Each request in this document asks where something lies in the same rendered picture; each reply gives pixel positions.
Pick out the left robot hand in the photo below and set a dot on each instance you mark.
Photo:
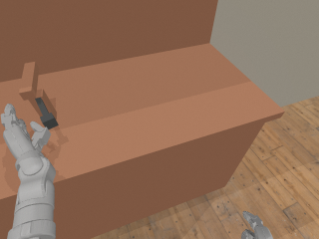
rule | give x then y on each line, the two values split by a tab
18	138

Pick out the tap lever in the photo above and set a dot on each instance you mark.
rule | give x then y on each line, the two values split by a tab
47	118

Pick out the robot left forearm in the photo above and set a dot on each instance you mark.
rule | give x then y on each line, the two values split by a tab
35	202

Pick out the counter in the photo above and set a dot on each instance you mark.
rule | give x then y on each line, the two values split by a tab
150	115

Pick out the right robot hand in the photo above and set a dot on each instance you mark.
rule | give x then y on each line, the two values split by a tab
260	231

